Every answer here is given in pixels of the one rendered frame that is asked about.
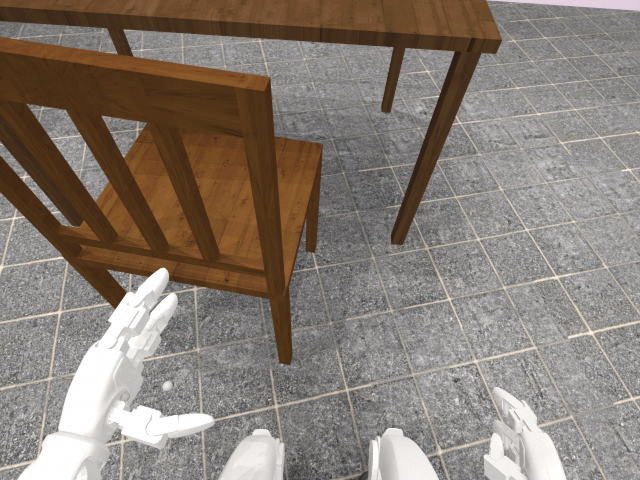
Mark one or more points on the robot left hand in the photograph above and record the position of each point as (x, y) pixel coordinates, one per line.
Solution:
(113, 365)

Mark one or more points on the table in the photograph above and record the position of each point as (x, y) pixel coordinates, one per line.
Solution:
(464, 26)

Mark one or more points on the robot left forearm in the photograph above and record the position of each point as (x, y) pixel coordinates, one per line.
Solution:
(67, 456)

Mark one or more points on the robot right shin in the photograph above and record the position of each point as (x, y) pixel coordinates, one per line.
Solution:
(393, 431)

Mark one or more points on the robot right hand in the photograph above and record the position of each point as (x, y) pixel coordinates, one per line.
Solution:
(532, 454)

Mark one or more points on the robot left thigh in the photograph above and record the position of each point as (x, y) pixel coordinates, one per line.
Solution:
(257, 457)

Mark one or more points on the chair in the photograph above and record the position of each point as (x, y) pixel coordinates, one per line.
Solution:
(207, 191)

